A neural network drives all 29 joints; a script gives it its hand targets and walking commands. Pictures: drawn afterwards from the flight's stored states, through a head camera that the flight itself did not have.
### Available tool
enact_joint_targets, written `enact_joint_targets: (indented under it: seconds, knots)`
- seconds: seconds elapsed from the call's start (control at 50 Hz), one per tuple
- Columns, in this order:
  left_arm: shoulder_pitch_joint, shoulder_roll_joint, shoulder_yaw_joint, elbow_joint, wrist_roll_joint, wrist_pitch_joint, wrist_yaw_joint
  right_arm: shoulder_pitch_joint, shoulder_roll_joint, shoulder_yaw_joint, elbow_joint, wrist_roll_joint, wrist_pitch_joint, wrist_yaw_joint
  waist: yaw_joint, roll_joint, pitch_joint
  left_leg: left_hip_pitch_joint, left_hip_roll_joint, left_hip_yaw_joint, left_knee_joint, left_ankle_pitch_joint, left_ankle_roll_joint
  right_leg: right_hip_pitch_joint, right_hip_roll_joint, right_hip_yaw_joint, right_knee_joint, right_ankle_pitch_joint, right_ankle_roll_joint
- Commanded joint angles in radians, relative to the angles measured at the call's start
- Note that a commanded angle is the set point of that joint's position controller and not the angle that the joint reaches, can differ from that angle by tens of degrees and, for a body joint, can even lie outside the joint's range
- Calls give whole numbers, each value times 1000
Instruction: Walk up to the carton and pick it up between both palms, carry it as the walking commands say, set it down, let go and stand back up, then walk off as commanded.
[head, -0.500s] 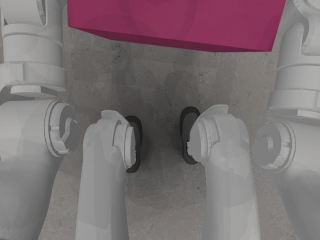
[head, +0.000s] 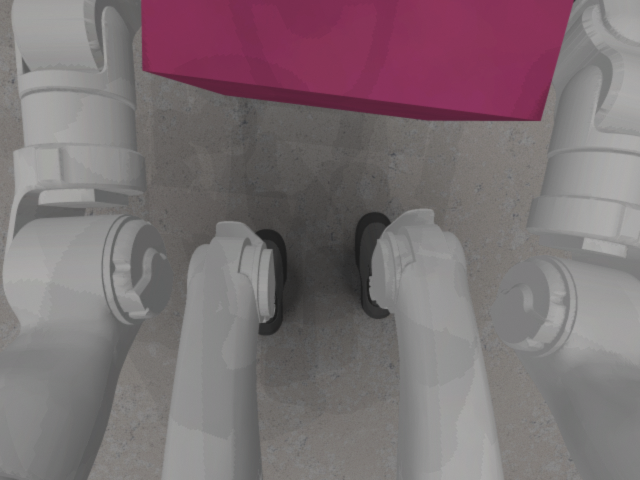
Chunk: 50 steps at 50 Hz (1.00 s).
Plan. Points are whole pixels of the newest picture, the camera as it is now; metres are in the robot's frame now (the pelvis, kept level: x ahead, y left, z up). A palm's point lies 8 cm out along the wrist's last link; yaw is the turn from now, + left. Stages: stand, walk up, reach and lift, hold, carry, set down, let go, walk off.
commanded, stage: reach and lift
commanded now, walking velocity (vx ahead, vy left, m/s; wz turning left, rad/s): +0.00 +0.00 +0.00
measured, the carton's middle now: out of the picture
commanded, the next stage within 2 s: none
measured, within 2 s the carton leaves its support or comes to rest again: neither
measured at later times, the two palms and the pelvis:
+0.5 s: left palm out of the picture +0.56 +0.14 -0.03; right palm out of the picture +0.51 -0.23 -0.03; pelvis +0.00 +0.00 +0.06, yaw +0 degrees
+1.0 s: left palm out of the picture +0.54 +0.14 +0.06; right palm out of the picture +0.48 -0.22 +0.06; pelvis +0.03 +0.00 +0.11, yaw -1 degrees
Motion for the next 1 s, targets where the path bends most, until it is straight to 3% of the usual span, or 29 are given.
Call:
enact_joint_targets:
  seconds: [0.0, 0.7, 0.84, 0.98]
  knots:
    - [-533, -1026, -491, -106, -159, -18, -221, -711, 870, 660, -128, 202, -13, 299, -44, 21, -2226, 562, -87, 6, -208, 154, -17, 701, 114, -44, -152, 197, 0]
    - [-361, -1108, -541, -163, -142, -35, -249, -526, 958, 724, -183, 173, -21, 324, -29, 14, -2207, 833, -78, -31, -469, 186, -24, 962, 124, -7, -418, 216, -3]
    - [-283, -1154, -519, -113, -115, -42, -258, -446, 989, 696, -137, 133, -26, 335, -27, 14, -2052, 820, -72, -37, -529, 180, -25, 949, 127, -2, -482, 208, -6]
    - [-99, -1248, -444, -13, -53, -62, -270, -248, 1065, 612, -41, 58, -35, 357, -13, 20, -1718, 723, -59, -38, -611, 231, -31, 876, 130, 7, -556, 256, 1]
